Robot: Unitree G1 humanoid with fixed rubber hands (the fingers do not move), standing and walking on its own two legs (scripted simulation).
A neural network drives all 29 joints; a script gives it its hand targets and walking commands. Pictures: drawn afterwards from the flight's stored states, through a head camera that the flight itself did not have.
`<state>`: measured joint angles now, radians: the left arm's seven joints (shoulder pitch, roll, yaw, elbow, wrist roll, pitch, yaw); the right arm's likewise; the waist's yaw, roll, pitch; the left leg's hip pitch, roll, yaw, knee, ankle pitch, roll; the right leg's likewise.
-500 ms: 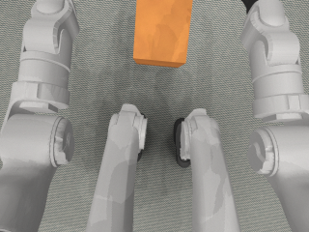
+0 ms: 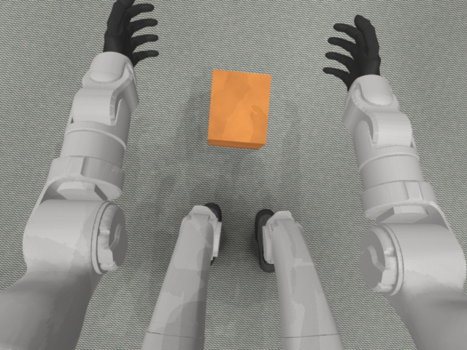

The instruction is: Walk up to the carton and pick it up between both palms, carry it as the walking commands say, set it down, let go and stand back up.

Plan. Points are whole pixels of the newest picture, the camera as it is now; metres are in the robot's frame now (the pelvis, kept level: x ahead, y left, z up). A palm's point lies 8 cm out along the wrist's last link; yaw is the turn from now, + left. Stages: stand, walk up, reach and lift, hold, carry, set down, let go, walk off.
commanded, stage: set down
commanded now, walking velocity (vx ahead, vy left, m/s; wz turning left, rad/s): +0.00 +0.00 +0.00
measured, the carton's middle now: (237, 113) +0.54 +0.00 -0.55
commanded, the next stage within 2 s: let go in 0.16 s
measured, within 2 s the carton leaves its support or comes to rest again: neither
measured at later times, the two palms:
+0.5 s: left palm (80, 83) +0.46 +0.21 -0.03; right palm (412, 105) +0.45 -0.19 -0.04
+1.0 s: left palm (21, 226) +0.31 +0.20 +0.07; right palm out of the picture +0.30 -0.26 +0.08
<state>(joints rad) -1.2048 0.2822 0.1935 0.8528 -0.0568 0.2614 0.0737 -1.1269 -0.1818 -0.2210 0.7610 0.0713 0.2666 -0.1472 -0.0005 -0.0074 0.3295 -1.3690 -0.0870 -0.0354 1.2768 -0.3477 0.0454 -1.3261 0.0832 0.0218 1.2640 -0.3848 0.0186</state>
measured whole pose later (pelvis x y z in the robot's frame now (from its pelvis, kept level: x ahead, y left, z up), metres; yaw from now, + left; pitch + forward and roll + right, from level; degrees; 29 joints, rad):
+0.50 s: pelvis +0.09 +0.00 +0.08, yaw +0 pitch +35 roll -2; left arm -0.55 0.12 0.22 0.64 0.14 0.08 0.08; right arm -0.51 -0.14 -0.21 0.65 -0.12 0.07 -0.01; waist 0.01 0.01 -0.04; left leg -1.14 -0.09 -0.06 0.81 -0.27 0.05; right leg -1.10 0.06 0.05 0.80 -0.30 0.01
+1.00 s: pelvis +0.13 -0.03 +0.14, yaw +0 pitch +9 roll +0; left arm 0.18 0.19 0.07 0.47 0.03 -0.03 -0.04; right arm 0.18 -0.19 -0.07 0.45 0.00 -0.01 0.04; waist -0.02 -0.01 -0.04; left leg -0.38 -0.05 -0.10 0.43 -0.21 0.01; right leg -0.35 0.08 0.06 0.42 -0.22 -0.04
